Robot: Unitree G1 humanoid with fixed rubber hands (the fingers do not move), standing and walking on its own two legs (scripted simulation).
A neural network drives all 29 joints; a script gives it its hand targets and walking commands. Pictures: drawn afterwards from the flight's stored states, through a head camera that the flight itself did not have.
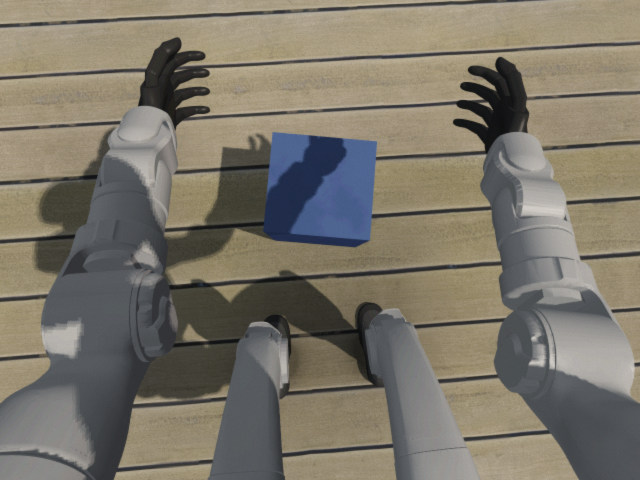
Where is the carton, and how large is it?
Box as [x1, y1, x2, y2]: [263, 132, 376, 246]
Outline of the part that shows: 273,132 263,231 275,240 356,246 369,240 376,141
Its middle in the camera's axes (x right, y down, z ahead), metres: +0.00 -0.09 +0.88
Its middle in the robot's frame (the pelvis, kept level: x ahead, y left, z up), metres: +0.49 -0.02 -0.53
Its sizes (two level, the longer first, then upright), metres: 0.210 0.200 0.250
